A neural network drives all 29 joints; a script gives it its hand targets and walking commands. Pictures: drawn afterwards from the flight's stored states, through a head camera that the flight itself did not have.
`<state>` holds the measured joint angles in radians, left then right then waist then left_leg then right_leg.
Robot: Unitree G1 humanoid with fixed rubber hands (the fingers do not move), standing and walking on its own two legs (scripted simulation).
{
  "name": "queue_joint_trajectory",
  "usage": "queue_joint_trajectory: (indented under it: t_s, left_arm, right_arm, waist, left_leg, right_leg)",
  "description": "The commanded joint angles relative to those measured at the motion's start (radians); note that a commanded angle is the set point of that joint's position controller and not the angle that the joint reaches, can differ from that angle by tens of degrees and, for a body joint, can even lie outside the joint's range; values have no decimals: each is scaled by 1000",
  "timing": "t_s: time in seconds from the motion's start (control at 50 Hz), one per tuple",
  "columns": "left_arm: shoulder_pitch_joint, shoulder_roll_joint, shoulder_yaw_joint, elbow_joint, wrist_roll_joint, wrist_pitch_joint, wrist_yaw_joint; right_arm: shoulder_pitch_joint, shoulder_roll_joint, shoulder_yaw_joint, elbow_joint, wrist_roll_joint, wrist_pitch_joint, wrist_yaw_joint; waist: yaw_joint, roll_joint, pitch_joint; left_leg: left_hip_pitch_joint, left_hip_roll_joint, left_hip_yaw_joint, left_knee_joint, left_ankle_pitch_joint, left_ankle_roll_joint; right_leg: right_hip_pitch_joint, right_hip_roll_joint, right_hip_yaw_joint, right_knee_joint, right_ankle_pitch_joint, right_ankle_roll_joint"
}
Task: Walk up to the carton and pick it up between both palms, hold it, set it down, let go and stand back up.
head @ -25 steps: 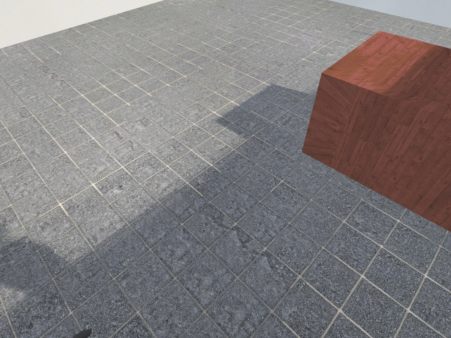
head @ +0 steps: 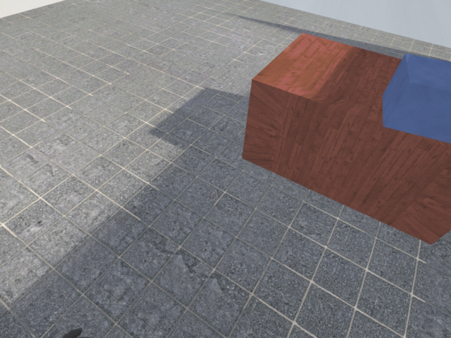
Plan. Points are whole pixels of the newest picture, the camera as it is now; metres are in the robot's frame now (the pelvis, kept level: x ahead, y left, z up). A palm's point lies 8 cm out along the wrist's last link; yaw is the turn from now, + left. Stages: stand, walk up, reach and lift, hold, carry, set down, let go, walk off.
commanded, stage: walk up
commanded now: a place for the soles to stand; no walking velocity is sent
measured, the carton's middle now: (429, 97) +1.04 -0.77 -0.11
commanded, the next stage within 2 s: none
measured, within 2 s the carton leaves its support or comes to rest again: neither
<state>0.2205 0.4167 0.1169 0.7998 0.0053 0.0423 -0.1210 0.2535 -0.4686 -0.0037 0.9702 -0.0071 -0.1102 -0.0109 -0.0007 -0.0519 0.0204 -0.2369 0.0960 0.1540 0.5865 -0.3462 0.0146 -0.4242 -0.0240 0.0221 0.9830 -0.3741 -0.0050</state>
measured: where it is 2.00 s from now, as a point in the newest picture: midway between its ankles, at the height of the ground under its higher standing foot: (284, 286)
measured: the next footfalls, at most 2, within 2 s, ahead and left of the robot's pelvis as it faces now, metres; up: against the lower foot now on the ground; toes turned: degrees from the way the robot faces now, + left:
right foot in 0.16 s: +0.13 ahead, -0.18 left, +0.00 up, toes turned -7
left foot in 0.46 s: +0.27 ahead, +0.05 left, +0.00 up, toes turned -1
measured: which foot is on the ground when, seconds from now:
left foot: down 0.00-0.16, up 0.18-0.44, down 0.46-0.86, up 0.88-1.00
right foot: up 0.00-0.14, down 0.16-0.46, up 0.48-0.82, down 0.84-1.00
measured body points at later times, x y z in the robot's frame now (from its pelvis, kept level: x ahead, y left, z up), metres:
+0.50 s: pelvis +0.15 -0.05 -0.01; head +0.17 -0.03 +0.43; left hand +0.29 +0.25 -0.14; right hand +0.19 -0.40 -0.09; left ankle +0.23 +0.05 -0.73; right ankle +0.09 -0.17 -0.72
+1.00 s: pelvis +0.27 -0.14 -0.01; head +0.28 -0.15 +0.44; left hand +0.46 +0.14 -0.12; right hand +0.25 -0.48 -0.12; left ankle +0.30 +0.00 -0.68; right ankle +0.26 -0.26 -0.73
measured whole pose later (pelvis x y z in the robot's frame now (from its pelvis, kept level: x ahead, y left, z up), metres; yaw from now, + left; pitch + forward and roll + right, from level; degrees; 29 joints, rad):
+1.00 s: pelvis +0.27 -0.14 -0.01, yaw -21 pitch -1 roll +1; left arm 0.27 0.41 0.12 0.84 0.01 0.00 -0.08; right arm 0.20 -0.45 0.00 0.92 -0.01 -0.09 -0.01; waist 0.00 -0.01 0.04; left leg -0.42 0.14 0.12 1.05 -0.47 0.00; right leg -0.37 0.00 0.04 0.72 -0.33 -0.01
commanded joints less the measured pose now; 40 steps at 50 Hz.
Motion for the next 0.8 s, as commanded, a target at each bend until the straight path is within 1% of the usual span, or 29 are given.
queue_joint_trajectory:
  t_s: [0.0,0.04,0.08,0.1,0.12,0.14,0.16,0.18,0.2,0.22,0.24,0.28,0.32,0.34,0.38,0.4,0.42,0.44,0.46,0.48,0.5,0.52,0.56,0.6,0.64,0.7,0.72,0.76,0.78]
  left_arm:
    - [-131,186,37,-112,22,-31,-11]
    - [-154,178,39,-103,24,-34,-13]
    - [-109,195,50,-86,19,-38,-14]
    - [-52,196,58,-71,16,-40,-9]
    - [98,210,70,-23,17,-47,-1]
    - [257,282,100,35,36,-60,17]
    - [294,359,110,36,35,-59,38]
    - [201,378,95,1,1,-57,43]
    - [149,331,79,-19,-14,-57,46]
    - [120,305,74,-30,-10,-62,51]
    - [74,274,68,-44,-3,-64,57]
    - [54,261,59,-65,4,-68,54]
    - [87,263,59,-47,10,-65,49]
    - [99,263,58,-51,17,-61,49]
    - [77,263,52,-61,18,-55,44]
    - [30,264,50,-71,15,-52,44]
    - [-30,232,35,-96,7,-52,40]
    - [-55,146,14,-119,-7,-57,36]
    - [-38,73,-7,-139,4,-60,38]
    - [-45,206,13,-118,32,-52,49]
    - [-19,230,24,-77,24,-53,48]
    - [-39,243,29,-68,19,-51,38]
    - [27,218,32,-40,12,-51,26]
    - [-12,192,29,-58,12,-48,21]
    - [-78,173,27,-87,10,-45,11]
    - [-108,168,26,-95,20,-50,4]
    - [-103,155,31,-82,18,-47,-2]
    - [-41,175,42,-64,15,-50,4]
    - [34,178,50,-33,19,-52,5]
  right_arm:
    - [5,-286,-139,-92,-24,-22,-19]
    - [5,-297,-141,-86,-23,-19,-18]
    - [-25,-308,-141,-109,-14,-18,-15]
    - [-55,-307,-141,-120,-18,-12,-11]
    - [-107,-284,-138,-129,-16,-3,-9]
    - [-108,-190,-106,-145,-16,9,-4]
    - [-99,-81,-65,-189,-13,5,-2]
    - [-147,-132,-67,-224,14,4,-1]
    - [-169,-203,-70,-200,13,-5,-4]
    - [-155,-193,-72,-167,13,-9,1]
    - [-127,-194,-77,-143,6,-10,1]
    - [-92,-191,-88,-131,-6,-11,1]
    - [-102,-187,-94,-121,-3,-16,-1]
    - [-142,-183,-98,-123,-11,-19,-4]
    - [-107,-184,-106,-106,-8,-28,-4]
    - [-64,-169,-105,-82,-9,-32,-6]
    - [64,-168,-107,-51,-1,-41,-14]
    - [161,-229,-135,-26,-31,-45,-27]
    - [224,-375,-166,-42,-55,-48,-32]
    - [137,-388,-170,-72,-26,-45,-31]
    - [69,-373,-162,-76,-10,-46,-25]
    - [12,-314,-145,-86,-13,-42,-19]
    - [-8,-261,-130,-98,-14,-36,-15]
    - [46,-259,-134,-92,-19,-38,-9]
    - [68,-279,-139,-105,-21,-32,-10]
    - [55,-306,-153,-118,-16,-30,-16]
    - [45,-313,-150,-119,-20,-26,-15]
    - [-22,-310,-143,-137,-14,-20,-13]
    - [-76,-295,-137,-143,-16,-15,-10]
  waist:
    - [-43,208,-7]
    - [-50,187,41]
    - [-26,217,44]
    - [18,186,-8]
    - [104,110,-98]
    - [185,-110,-147]
    - [186,-371,-95]
    - [133,-351,-41]
    - [104,-135,-8]
    - [77,-102,20]
    - [53,-90,15]
    - [36,-127,6]
    - [48,-118,12]
    - [61,-138,23]
    - [47,-115,9]
    - [8,-71,24]
    - [-65,-45,-39]
    - [-118,123,-120]
    - [-148,360,-173]
    - [-120,139,-141]
    - [-79,103,-72]
    - [-53,73,27]
    - [-24,178,33]
    - [-43,210,14]
    - [-56,238,41]
    - [-61,192,27]
    - [-47,252,36]
    - [-6,239,17]
    - [47,219,-9]
  left_leg:
    - [280,308,-87,-211,470,188]
    - [244,296,-39,-201,434,178]
    - [200,309,-14,-161,460,178]
    - [170,286,30,-88,442,160]
    - [103,232,94,128,461,138]
    - [-91,134,81,501,395,106]
    - [-396,-5,67,660,-78,43]
    - [-595,-91,-49,719,-225,5]
    - [-580,-37,-144,674,-168,14]
    - [-541,-8,-152,601,-123,21]
    - [-484,10,-138,529,-124,13]
    - [-351,6,-127,389,-156,6]
    - [-323,-10,-100,267,-157,1]
    - [-323,-24,-90,226,-176,8]
    - [-223,-46,-68,143,-85,9]
    - [-130,-55,-58,42,-23,13]
    - [115,-58,-59,-111,134,18]
    - [363,40,-191,-214,135,54]
    - [508,409,-612,-365,-182,147]
    - [433,510,-726,-386,-378,228]
    - [321,485,-625,-369,-364,211]
    - [224,402,-480,-358,-261,182]
    - [211,312,-234,-335,35,125]
    - [244,273,-151,-277,304,140]
    - [269,313,-104,-240,456,184]
    - [242,344,-70,-205,427,201]
    - [190,328,-35,-210,368,190]
    - [131,302,8,-153,315,170]
    - [77,286,40,-95,266,156]
  right_leg:
    - [-228,-89,1,-115,-13,12]
    - [-197,-84,-39,-195,1,-2]
    - [-112,-73,-77,-222,17,-3]
    - [13,-45,-107,-304,-15,-27]
    - [214,-9,-117,-433,69,-56]
    - [449,64,-27,-486,-11,-81]
    - [522,-126,314,-563,46,-151]
    - [493,-221,741,-762,-1,-230]
    - [476,-238,709,-721,34,-276]
    - [422,-216,608,-693,130,-265]
    - [379,-177,489,-653,213,-247]
    - [270,-140,433,-636,310,-251]
    - [273,-130,382,-609,314,-252]
    - [258,-152,426,-614,299,-275]
    - [209,-155,426,-608,278,-256]
    - [136,-140,395,-550,284,-248]
    - [25,-84,318,-425,267,-199]
    - [-142,20,208,-220,229,-124]
    - [-395,148,73,52,-144,-40]
    - [-425,43,126,182,-141,-17]
    - [-400,10,138,211,-80,-17]
    - [-358,-18,131,190,-6,-14]
    - [-284,-43,101,93,65,10]
    - [-247,-46,53,16,46,20]
    - [-275,-79,26,-55,6,25]
    - [-216,-100,-16,-169,-9,4]
    - [-181,-81,-47,-181,-15,-10]
    - [-56,-67,-62,-264,5,-33]
    - [45,-44,-112,-318,43,-40]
